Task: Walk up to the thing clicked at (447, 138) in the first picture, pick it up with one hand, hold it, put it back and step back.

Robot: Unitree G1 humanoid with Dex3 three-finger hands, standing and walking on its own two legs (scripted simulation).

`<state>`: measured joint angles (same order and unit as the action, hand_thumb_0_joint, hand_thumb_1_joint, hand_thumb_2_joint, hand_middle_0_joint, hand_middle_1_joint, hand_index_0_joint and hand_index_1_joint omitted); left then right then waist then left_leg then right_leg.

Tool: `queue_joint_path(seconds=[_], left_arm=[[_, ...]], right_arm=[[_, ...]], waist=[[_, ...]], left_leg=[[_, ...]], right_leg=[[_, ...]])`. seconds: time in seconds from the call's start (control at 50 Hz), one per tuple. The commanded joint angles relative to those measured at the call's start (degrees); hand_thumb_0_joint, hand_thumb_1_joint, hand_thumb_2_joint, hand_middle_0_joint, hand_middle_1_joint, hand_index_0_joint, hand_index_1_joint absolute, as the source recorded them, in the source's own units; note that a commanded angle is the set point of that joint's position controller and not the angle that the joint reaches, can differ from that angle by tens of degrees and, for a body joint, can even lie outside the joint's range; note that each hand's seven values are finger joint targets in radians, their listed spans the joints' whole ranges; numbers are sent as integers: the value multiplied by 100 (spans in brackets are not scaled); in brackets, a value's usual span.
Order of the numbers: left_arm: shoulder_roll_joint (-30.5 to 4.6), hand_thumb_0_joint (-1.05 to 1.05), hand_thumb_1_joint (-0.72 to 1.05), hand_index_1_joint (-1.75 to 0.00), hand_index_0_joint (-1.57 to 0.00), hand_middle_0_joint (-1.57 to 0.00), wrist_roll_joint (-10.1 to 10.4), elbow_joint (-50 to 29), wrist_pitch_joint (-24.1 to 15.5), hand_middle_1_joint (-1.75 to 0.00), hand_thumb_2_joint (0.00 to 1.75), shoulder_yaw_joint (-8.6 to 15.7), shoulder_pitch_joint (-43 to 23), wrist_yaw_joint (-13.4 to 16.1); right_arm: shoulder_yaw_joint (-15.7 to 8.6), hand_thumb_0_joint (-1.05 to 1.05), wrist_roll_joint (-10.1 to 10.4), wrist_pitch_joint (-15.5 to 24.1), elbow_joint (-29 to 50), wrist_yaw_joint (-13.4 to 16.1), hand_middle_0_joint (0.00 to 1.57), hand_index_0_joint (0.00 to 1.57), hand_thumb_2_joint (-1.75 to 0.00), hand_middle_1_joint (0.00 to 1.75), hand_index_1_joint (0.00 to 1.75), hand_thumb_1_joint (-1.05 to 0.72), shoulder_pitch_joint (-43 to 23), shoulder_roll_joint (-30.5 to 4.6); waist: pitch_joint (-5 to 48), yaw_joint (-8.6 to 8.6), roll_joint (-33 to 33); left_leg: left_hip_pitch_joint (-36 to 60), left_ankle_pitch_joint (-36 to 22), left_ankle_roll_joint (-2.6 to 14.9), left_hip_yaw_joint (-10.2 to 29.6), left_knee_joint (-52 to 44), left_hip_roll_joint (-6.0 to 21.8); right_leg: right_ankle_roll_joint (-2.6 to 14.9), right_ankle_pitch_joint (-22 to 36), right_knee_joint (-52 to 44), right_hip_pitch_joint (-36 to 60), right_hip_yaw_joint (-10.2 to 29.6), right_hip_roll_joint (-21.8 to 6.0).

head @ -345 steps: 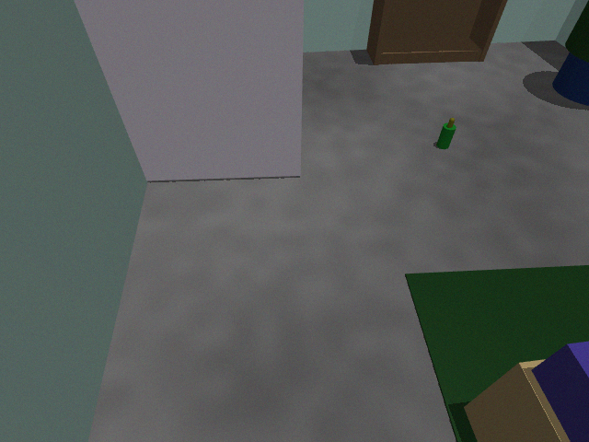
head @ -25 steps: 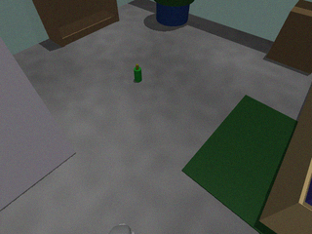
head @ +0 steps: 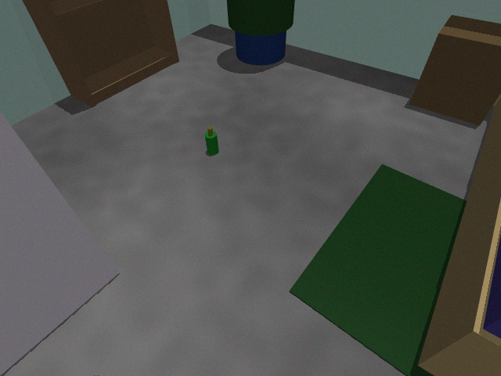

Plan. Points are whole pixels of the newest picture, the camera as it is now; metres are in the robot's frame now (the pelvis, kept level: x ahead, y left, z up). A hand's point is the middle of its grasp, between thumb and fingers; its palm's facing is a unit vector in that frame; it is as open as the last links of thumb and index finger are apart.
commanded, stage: walk up
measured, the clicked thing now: (211, 139) +1.47 +0.27 -0.68
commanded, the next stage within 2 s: stand in 0.06 s
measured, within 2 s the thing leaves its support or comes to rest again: neither
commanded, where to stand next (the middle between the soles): +0.07 +0.02 m, yaw +2 degrees
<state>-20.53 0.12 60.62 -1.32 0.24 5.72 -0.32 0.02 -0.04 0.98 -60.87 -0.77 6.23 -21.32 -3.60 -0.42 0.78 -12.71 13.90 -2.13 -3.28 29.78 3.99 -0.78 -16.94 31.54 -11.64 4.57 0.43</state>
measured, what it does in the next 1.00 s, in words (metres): stands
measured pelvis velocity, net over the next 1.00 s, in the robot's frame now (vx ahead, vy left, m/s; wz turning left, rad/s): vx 0.01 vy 0.01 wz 0.03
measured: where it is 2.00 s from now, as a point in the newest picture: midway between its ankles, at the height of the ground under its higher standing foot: outside the picture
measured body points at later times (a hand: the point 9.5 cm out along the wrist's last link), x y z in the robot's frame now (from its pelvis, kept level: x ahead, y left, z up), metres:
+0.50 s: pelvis +0.01 +0.01 +0.01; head +0.02 +0.01 +0.46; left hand +0.10 +0.31 -0.12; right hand +0.09 -0.29 -0.12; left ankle +0.02 +0.15 -0.73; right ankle +0.00 -0.13 -0.73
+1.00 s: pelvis +0.01 +0.01 +0.01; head +0.03 +0.01 +0.46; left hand +0.08 +0.31 -0.12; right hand +0.10 -0.29 -0.12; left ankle +0.02 +0.15 -0.73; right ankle +0.00 -0.13 -0.73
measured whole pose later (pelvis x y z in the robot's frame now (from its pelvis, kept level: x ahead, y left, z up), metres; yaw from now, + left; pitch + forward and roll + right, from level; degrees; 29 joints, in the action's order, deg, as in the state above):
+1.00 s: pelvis +0.01 +0.01 +0.01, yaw +1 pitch -2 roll +0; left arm -20.3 -0.4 65.3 -0.8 0.2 6.0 -0.3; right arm -0.8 -0.5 0.1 -65.9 -0.8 3.9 -19.6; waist -3.5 -0.3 -0.5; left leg -7.9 8.8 -1.5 -2.5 18.8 2.5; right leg -1.9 -11.5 18.8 -5.5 3.3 -1.2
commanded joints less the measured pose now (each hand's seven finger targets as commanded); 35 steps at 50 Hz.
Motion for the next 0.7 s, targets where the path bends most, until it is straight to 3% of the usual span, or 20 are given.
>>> queue_joint_path(seconds=[0.0,0.04,0.08,0.14,0.36,0.4,0.46,0.52,0.68], left_arm=[[-1272,0,90,-30,-20,-20,9,-165,-89,-30,90,263,-371,90],[-1278,0,90,-30,-20,-20,-19,-79,-94,-30,90,215,-441,65],[-1280,0,90,-30,-20,-20,-28,-19,-87,-30,90,219,-486,53],[-1246,0,90,-30,-20,-20,-17,53,-109,-30,90,211,-501,63],[-1222,0,90,-30,-20,-20,-25,177,-70,-30,90,207,-542,66],[-1242,0,90,-30,-20,-20,-38,187,-58,-30,90,215,-542,70],[-1211,0,90,-30,-20,-20,-39,197,-68,-30,90,210,-465,63],[-1185,0,90,-30,-20,-20,-40,199,-57,-30,90,207,-411,65],[-1204,0,90,-30,-20,-20,-40,187,-55,-30,90,222,-303,76]], right_arm=[[-266,0,-11,125,160,64,20,20,-90,30,30,-90,-322,-1192],[-262,0,-1,90,127,61,20,20,-90,30,30,-90,-418,-1129],[-268,0,-14,90,63,61,20,20,-90,30,30,-90,-498,-1151],[-283,0,-11,107,-46,63,20,20,-90,30,30,-90,-442,-1188],[-295,0,-47,94,-188,77,20,20,-90,30,30,-90,-522,-1164],[-301,0,-56,89,-193,80,20,20,-90,30,30,-90,-542,-1127],[-319,0,-47,88,-184,75,20,20,-90,30,30,-90,-583,-1164],[-320,0,-47,79,-199,80,20,20,-90,30,30,-90,-544,-1139],[-322,0,-49,65,-165,72,20,20,-90,30,30,-90,-536,-1081]], waist=[[401,-6,-268],[307,-38,-249],[392,-39,-176],[693,-51,-137],[664,-47,58],[581,-49,16],[658,-29,-3],[523,-39,10],[529,-38,-87]], left_leg=[[470,-420,421,462,-747,416],[394,-414,321,554,-946,357],[694,-594,274,540,-1058,388],[848,-1193,268,540,-1095,448],[870,-1093,226,532,-1327,466],[807,-864,216,559,-1387,461],[941,-1080,256,559,-1332,485],[911,-764,247,563,-1402,456],[942,-883,267,569,-1387,441]], right_leg=[[320,951,-941,-187,549,-494],[251,970,-1274,-77,565,-660],[219,1065,-1321,-86,542,-644],[172,1738,-1297,323,397,-660],[161,1509,-1469,374,311,-690],[163,1263,-1492,322,292,-665],[158,1450,-1508,314,279,-680],[143,1202,-1560,171,285,-666],[139,1257,-1544,193,261,-676]])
